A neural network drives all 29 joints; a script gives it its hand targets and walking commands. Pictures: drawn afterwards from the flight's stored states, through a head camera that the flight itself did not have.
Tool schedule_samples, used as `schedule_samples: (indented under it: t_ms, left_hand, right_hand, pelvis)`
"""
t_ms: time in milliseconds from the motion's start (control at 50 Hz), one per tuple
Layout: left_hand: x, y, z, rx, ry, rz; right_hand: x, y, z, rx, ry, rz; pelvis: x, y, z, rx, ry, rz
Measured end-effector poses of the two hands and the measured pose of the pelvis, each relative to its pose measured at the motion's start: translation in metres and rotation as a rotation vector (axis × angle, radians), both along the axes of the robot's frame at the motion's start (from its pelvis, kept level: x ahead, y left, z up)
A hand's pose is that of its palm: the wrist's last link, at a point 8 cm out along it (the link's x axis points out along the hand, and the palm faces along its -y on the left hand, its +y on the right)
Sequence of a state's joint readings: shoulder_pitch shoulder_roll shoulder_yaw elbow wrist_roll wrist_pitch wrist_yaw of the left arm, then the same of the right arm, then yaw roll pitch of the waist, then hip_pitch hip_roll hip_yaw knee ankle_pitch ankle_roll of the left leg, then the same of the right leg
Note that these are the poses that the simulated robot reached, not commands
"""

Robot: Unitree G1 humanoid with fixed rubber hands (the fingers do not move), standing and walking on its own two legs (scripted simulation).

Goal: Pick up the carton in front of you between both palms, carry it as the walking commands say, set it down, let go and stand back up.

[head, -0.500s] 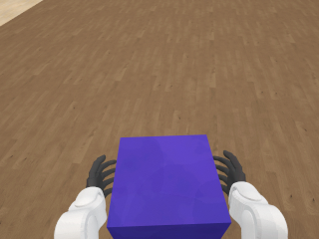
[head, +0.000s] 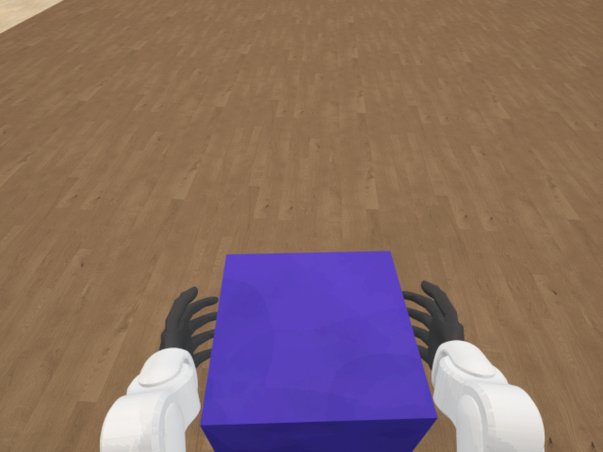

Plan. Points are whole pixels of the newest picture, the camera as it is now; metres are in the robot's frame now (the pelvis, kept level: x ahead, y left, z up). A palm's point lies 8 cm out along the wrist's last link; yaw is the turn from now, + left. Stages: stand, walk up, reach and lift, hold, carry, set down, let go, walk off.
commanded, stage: carry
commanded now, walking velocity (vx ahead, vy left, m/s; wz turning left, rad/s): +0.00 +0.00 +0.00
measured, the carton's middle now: (310, 372) +0.24 +0.00 +0.00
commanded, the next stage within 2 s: hold in 1.70 s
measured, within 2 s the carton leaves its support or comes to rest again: neither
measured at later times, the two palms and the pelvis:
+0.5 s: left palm (201, 342) +0.26 +0.14 +0.04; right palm (431, 338) +0.26 -0.16 +0.04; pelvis +0.01 -0.01 -0.01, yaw -1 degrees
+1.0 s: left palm (204, 350) +0.25 +0.13 +0.03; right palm (436, 345) +0.25 -0.17 +0.04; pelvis -0.03 -0.01 +0.00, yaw -1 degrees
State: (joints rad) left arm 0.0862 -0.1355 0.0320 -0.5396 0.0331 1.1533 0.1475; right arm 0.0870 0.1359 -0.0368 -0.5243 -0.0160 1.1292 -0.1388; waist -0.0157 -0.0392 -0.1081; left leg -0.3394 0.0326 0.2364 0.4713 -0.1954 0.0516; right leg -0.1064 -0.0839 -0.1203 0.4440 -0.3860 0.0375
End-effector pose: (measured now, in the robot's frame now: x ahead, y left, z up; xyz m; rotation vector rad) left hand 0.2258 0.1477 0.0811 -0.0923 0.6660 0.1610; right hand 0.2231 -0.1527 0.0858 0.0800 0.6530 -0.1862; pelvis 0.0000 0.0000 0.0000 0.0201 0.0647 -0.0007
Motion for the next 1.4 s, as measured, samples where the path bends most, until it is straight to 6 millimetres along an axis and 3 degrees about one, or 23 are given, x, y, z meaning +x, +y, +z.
schedule_samples:
  t_ms: [140, 280, 680, 920, 1400]
  left_hand:
    - [0.024, -0.003, -0.008, 0.037, 0.01, -0.02]
    - [0.035, -0.007, -0.021, 0.06, 0.02, -0.029]
    - [0.037, -0.011, -0.061, 0.116, 0.025, -0.081]
    - [0.032, -0.013, -0.047, 0.112, -0.017, -0.076]
    - [0.019, -0.022, -0.048, 0.12, 0.002, -0.087]
  right_hand:
    - [0.024, -0.003, -0.011, -0.014, 0.011, 0.019]
    - [0.037, -0.006, -0.023, -0.04, 0.022, 0.039]
    - [0.038, -0.009, -0.063, -0.096, 0.029, 0.078]
    - [0.032, -0.011, -0.049, -0.098, -0.013, 0.075]
    - [0.018, -0.02, -0.05, -0.102, 0.007, 0.073]
  pelvis:
    - [0.018, -0.003, -0.003, -0.005, 0.011, -0.008]
    - [0.021, -0.007, -0.005, -0.005, 0.003, -0.012]
    - [-0.012, -0.009, -0.003, -0.014, -0.034, -0.011]
    - [-0.028, -0.011, -0.003, -0.017, -0.033, -0.011]
    - [-0.041, -0.019, -0.004, -0.019, -0.037, -0.015]
